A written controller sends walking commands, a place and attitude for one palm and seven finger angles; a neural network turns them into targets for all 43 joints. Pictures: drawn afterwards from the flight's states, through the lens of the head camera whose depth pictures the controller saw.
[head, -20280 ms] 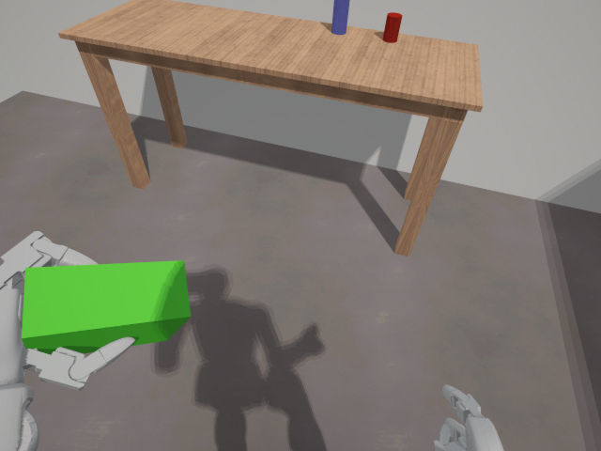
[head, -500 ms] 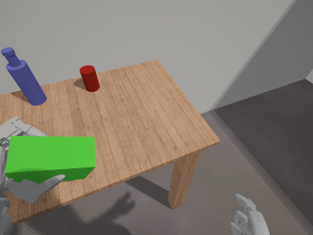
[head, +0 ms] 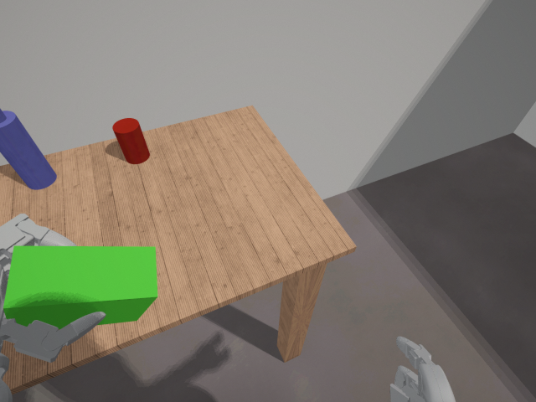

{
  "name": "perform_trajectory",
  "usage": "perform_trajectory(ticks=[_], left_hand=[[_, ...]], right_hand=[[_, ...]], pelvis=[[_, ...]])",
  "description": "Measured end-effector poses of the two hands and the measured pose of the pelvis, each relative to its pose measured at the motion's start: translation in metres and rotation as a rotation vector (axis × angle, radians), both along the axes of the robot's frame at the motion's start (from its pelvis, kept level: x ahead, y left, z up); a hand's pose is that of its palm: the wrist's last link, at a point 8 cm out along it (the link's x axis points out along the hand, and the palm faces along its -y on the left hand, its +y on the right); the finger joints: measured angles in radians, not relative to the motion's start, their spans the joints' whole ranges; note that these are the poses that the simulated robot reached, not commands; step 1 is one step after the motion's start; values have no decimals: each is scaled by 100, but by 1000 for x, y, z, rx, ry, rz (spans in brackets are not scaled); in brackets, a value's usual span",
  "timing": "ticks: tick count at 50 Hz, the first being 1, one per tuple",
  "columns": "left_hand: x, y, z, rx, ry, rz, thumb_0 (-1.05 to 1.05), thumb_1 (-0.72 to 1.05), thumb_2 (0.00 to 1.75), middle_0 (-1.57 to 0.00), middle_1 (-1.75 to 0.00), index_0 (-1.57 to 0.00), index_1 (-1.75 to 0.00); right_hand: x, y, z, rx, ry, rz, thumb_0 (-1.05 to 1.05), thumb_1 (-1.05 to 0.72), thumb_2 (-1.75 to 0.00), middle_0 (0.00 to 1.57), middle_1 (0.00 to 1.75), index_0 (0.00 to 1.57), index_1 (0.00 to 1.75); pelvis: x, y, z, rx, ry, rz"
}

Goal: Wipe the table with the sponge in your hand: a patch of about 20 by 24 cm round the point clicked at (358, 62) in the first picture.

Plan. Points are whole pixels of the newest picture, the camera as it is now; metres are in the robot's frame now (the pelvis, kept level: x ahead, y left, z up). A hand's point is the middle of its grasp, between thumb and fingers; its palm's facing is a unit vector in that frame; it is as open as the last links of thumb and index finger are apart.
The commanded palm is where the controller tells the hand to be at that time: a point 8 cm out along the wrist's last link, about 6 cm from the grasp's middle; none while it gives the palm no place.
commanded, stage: come to a stop and stand still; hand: left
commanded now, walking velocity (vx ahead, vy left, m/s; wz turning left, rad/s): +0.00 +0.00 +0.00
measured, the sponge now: (107, 288) +0.22 +0.20 +0.12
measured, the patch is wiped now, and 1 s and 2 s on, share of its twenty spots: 0.00 0.00 0.00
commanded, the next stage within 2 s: none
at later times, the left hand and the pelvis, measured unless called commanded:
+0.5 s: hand (35, 323) +0.18 +0.25 +0.14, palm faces +0.28 -0.84 -0.46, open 10.1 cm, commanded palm +0.12 +0.29 +0.18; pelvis -0.05 +0.01 +0.00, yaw +0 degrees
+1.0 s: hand out of the picture +0.19 +0.34 +0.16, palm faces +0.39 -0.84 -0.38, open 10.1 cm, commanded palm +0.13 +0.37 +0.18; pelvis -0.03 +0.09 +0.00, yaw +0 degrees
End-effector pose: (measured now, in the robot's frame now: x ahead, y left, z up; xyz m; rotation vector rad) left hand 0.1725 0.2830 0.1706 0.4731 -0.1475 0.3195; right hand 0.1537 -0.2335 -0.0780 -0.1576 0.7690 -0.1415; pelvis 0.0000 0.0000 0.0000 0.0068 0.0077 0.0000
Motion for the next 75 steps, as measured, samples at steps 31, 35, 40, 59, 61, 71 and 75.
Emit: perform_trajectory(ticks=[31,35,40,59,61,71,75], left_hand=[[-38,38,18,48,-173,5,-1,-50,102,-74,-134,-76,-133],[-40,41,21,30,-189,-30,-1,-50,102,-74,-134,-76,-133],[-38,57,-1,-2,-101,-45,-1,-50,102,-74,-134,-76,-133],[14,113,2,29,-127,-49,-1,-50,102,-74,-134,-76,-133],[19,116,-3,31,-94,-54,-1,-50,102,-74,-134,-76,-133],[5,133,9,56,-126,-42,-1,-50,102,-74,-134,-76,-133],[9,148,2,26,-186,6,-1,-50,102,-74,-134,-76,-133]], right_hand=[[-57,26,0,-52,-2,69,1,-90,-90,20,30,20,30],[-48,40,9,-43,-68,60,1,-91,-90,20,30,20,30],[-39,62,17,-37,-104,64,1,-90,-90,20,30,20,30],[11,133,13,-24,-58,144,1,-90,-90,20,30,21,30],[17,135,12,-28,-50,142,1,-90,-90,20,30,21,30],[36,140,16,-54,-28,148,1,-90,-90,20,30,21,30],[40,140,16,-96,-58,113,1,-90,-90,20,30,21,30]], pelvis=[[-51,28,-2,-15,-38,-6],[-49,42,0,-20,-34,-11],[-44,58,1,-22,-25,-13],[-4,108,0,-28,6,4],[0,111,-1,-26,9,10],[10,121,-3,-48,6,21],[14,132,-10,-43,-1,-4]])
